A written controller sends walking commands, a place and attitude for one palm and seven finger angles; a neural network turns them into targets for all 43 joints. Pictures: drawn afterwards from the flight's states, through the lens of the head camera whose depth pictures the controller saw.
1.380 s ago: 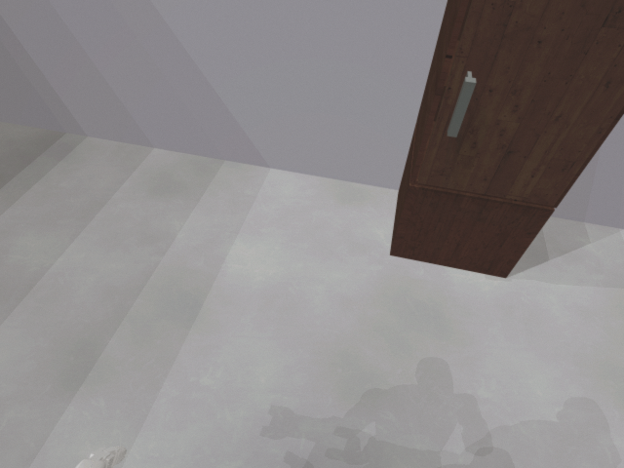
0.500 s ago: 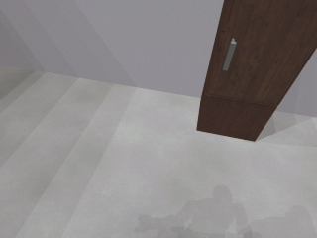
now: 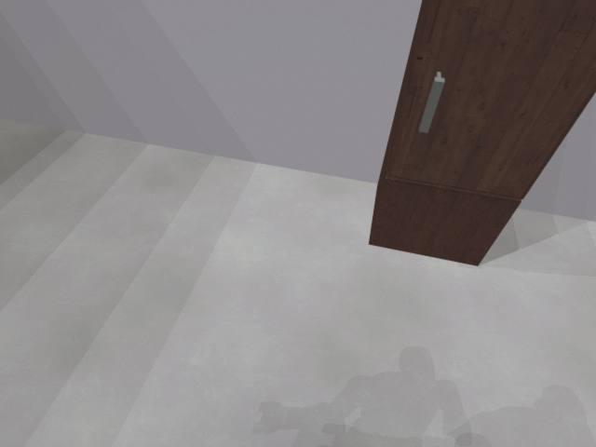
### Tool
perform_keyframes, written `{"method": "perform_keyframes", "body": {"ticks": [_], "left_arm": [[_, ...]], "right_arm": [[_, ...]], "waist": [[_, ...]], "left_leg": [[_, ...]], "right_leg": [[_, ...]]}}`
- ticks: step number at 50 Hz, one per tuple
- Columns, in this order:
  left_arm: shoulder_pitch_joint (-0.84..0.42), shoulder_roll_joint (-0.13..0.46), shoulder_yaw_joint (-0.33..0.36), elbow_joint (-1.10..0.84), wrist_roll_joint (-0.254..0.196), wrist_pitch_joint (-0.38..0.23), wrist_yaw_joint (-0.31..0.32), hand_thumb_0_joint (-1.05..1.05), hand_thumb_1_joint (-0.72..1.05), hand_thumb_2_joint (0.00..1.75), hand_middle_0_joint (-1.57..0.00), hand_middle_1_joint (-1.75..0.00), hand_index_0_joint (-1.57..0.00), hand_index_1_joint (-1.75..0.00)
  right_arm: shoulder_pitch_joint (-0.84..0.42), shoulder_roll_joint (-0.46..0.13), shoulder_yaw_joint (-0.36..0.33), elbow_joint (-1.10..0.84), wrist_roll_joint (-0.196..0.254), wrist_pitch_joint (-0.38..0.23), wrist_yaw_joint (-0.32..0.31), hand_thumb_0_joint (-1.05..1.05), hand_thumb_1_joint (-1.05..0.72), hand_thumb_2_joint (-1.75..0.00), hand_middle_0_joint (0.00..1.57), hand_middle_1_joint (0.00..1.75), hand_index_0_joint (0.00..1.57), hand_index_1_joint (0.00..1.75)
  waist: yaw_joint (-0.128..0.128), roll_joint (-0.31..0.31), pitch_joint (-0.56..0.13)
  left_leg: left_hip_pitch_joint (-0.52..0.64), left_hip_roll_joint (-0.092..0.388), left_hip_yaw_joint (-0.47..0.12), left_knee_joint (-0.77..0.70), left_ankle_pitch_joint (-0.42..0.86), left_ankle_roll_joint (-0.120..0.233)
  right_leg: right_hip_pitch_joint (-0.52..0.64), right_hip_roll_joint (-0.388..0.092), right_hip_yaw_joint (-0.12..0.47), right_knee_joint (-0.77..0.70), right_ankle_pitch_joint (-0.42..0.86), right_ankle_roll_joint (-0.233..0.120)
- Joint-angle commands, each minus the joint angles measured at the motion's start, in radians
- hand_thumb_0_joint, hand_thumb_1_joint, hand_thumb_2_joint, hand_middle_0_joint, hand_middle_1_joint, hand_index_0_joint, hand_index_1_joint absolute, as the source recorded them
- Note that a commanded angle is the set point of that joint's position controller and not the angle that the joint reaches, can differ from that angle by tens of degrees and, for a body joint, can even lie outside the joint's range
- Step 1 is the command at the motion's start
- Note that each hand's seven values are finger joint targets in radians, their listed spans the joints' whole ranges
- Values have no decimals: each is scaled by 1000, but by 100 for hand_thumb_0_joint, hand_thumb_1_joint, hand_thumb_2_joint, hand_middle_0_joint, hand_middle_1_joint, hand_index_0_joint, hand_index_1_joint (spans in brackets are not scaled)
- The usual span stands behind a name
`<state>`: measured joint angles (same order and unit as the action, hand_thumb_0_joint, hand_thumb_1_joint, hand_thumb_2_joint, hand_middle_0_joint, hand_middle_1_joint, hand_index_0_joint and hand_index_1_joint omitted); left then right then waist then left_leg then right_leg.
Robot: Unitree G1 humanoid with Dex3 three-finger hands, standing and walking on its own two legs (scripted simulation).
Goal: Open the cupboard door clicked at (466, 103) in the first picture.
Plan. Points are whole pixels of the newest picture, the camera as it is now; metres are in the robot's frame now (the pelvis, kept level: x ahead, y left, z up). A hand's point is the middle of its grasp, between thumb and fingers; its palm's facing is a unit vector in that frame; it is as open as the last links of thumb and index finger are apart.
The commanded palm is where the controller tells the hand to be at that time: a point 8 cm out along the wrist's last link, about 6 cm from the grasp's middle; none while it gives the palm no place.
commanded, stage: look at it before walking up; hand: left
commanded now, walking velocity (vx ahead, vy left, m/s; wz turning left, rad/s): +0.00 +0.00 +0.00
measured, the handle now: (431, 102) +1.00 -0.32 -0.05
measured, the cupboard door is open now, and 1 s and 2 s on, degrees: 0 0 0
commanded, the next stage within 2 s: walk to a spot facing it in 0.06 s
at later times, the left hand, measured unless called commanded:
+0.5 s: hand out of the picture +0.07 +0.20 -0.18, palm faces -0.12 -0.95 -0.27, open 7.4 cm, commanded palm none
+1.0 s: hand out of the picture +0.11 +0.21 -0.19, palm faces -0.32 -0.92 -0.23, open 7.4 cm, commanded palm none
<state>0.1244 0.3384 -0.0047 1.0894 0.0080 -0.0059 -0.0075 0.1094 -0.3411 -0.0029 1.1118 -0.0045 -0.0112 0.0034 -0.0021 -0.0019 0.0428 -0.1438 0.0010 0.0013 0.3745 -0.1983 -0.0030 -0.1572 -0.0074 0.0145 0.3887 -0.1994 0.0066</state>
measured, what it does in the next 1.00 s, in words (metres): steps on the spot, turning right: left foot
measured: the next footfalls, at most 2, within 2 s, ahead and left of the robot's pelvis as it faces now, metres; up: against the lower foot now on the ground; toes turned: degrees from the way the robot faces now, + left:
left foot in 0.98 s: +0.03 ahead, +0.13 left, +0.00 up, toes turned -23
right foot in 1.42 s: -0.10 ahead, -0.09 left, +0.00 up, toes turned -45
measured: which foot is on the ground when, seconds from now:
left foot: down 0.00-0.52, up 0.54-0.96, down 0.98-1.00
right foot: down 0.00-0.98, up 1.00-1.00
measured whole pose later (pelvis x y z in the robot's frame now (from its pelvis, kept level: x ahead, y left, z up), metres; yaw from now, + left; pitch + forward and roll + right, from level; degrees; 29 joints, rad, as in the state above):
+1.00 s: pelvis -0.03 +0.03 -0.02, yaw -23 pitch +2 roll +0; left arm 0.22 0.26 0.08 0.91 0.02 0.07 -0.01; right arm 0.13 -0.22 -0.05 0.90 0.00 0.01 -0.03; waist 0.02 -0.05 0.04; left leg -0.26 0.00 0.00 0.53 -0.34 0.00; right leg -0.43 0.11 0.20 0.57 -0.22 0.01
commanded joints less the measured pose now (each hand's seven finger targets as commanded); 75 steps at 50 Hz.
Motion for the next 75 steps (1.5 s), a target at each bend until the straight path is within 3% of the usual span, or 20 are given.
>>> {"method": "perform_keyframes", "body": {"ticks": [1,16,23,25,26,27,28,32,42,46,48,49,50,55,62,68,69,70,71,75], "left_arm": [[-40,210,41,-64,4,-22,18,0,90,90,-20,-30,-20,-30],[45,104,46,-121,9,36,19,0,90,90,-20,-30,-20,-30],[117,34,74,-201,11,54,-1,0,90,90,-20,-30,-20,-30],[222,35,88,-187,17,41,-5,0,90,90,-20,-30,-20,-30],[252,127,104,-187,29,25,5,0,90,90,-20,-30,-20,-30],[253,175,106,-202,19,22,16,0,90,90,-20,-30,-20,-30],[237,151,112,-212,14,23,26,0,90,90,-20,-30,-20,-30],[105,80,101,-252,12,18,24,0,90,90,-20,-30,-20,-30],[172,90,123,-232,20,33,19,0,90,90,-20,-30,-20,-30],[92,100,124,-252,19,45,18,0,90,90,-20,-30,-20,-30],[53,42,114,-286,7,52,11,0,90,90,-20,-30,-20,-30],[66,-9,106,-307,5,52,-4,0,90,90,-20,-30,-20,-30],[31,32,123,-311,22,53,-7,0,90,90,-20,-30,-20,-30],[72,1,116,-267,22,64,-32,0,90,90,-20,-30,-20,-30],[-62,-27,95,-303,14,62,-37,0,90,90,-20,-30,-20,-30],[18,-5,98,-279,13,38,-31,0,90,90,-20,-30,-20,-30],[102,41,107,-250,17,25,-26,0,90,90,-20,-30,-20,-30],[190,163,129,-223,24,13,-11,0,90,90,-20,-30,-20,-30],[249,201,136,-216,4,22,4,0,90,90,-20,-30,-20,-30],[78,104,114,-252,15,10,12,0,90,90,-20,-30,-20,-30]], "right_arm": [[-47,-208,-34,-63,-2,-24,-14,0,-90,-90,20,30,20,30],[49,-102,-47,-114,-8,16,-32,0,-90,-90,20,30,20,30],[-16,-117,-87,-211,-13,13,-34,0,-90,-90,20,30,20,30],[-48,-105,-90,-233,-16,20,-32,0,-90,-90,20,30,20,30],[-24,-43,-83,-251,-8,32,-26,0,-90,-90,20,30,20,30],[-32,0,-73,-283,-4,35,-25,0,-90,-90,20,30,20,30],[-45,-19,-76,-273,-5,43,-29,0,-90,-90,20,30,20,30],[23,2,-79,-230,-11,35,-21,0,-90,-90,20,30,20,30],[-10,27,-74,-264,-1,24,-35,0,-90,-90,20,30,20,30],[105,24,-73,-253,9,13,-44,0,-90,-90,20,30,20,30],[197,-46,-83,-237,2,-6,-54,0,-90,-90,20,30,20,30],[147,-138,-99,-265,-11,-2,-51,0,-90,-90,20,30,20,30],[101,-141,-96,-285,-12,0,-53,0,-90,-90,20,30,20,30],[43,-34,-69,-300,-19,-10,-48,0,-90,-90,20,30,20,30],[194,-75,-94,-242,-21,-4,-39,0,-90,-90,20,30,20,30],[182,-99,-104,-226,-19,2,-26,0,-90,-90,20,30,20,30],[188,-78,-97,-231,-12,3,-18,0,-90,-90,20,30,20,30],[173,11,-68,-274,-7,7,-10,0,-90,-90,20,30,20,30],[80,2,-63,-318,-17,18,-17,0,-90,-90,20,30,20,30],[41,-17,-76,-290,-26,17,4,0,-90,-90,20,30,20,30]], "waist": [[2,2,-86],[-9,7,-64],[29,192,-55],[86,81,-60],[87,-244,-59],[76,-331,-38],[79,-267,-50],[6,-102,-82],[53,-146,-124],[-3,-173,-144],[-51,9,-155],[-28,298,-90],[-30,233,-37],[21,156,-15],[-52,188,-34],[-6,181,-107],[37,74,-163],[77,-268,-199],[123,-267,-172],[33,-150,-8]], "left_leg": [[21,117,-103,-62,127,31],[26,158,-15,49,113,17],[-78,368,-77,31,244,157],[-181,286,49,257,179,71],[-325,124,150,541,-120,-26],[-435,28,65,716,-396,-52],[-417,47,-46,778,-353,-39],[-373,71,-27,753,-160,-58],[-297,20,-11,439,-233,-55],[-97,-7,0,164,-164,-28],[160,145,-154,-83,-156,34],[153,406,-397,-180,-160,108],[-16,494,-429,-184,-88,167],[-15,259,-51,-59,206,129],[107,328,20,6,457,148],[34,333,120,190,404,62],[-99,308,178,354,251,7],[-435,175,238,599,-316,-58],[-555,130,106,755,-480,-70],[-506,158,41,734,-229,-70]], "right_leg": [[16,-110,93,-61,111,-35],[-128,-69,135,94,231,-30],[-192,-19,5,460,-279,5],[-37,-33,-1,225,-72,-3],[5,-197,295,3,148,-55],[-48,-358,549,-106,303,-164],[-86,-323,571,-149,148,-168],[-74,-197,358,-76,113,-167],[6,-160,450,-47,196,-186],[-103,-124,469,-14,187,-134],[-364,15,342,143,-49,-41],[-536,134,135,412,-313,15],[-513,63,106,629,-329,47],[-470,15,22,821,-171,75],[-365,-26,-69,496,-229,69],[-73,10,-123,131,-98,11],[141,-48,-59,14,-6,-25],[380,-322,303,-49,143,-130],[312,-428,447,-69,216,-213],[11,-262,308,-156,-264,-189]]}}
